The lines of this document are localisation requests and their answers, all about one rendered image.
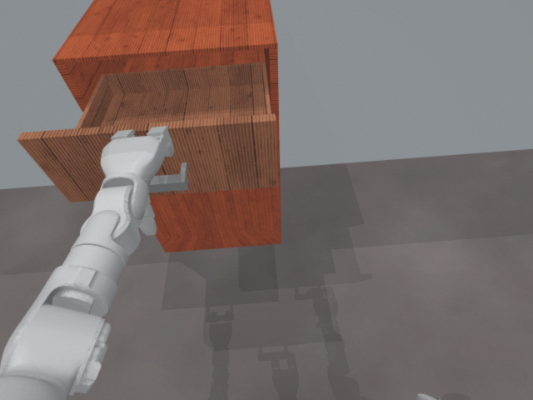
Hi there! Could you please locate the handle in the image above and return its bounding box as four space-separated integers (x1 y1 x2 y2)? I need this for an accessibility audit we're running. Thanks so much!
148 162 188 193

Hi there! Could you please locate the robot left forearm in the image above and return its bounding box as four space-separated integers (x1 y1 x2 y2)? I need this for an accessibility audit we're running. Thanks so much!
0 172 149 377

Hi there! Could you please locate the robot left upper arm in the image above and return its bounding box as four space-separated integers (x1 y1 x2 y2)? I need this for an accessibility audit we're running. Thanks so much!
0 303 112 400

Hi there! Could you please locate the drawer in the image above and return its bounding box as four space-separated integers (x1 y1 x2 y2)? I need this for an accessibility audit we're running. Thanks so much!
17 62 278 203

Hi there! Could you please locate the robot left hand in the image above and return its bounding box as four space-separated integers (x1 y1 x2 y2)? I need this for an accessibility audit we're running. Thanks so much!
101 126 174 236

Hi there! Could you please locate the cabinet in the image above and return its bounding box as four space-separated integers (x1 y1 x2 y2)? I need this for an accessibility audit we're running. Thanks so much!
52 0 281 253

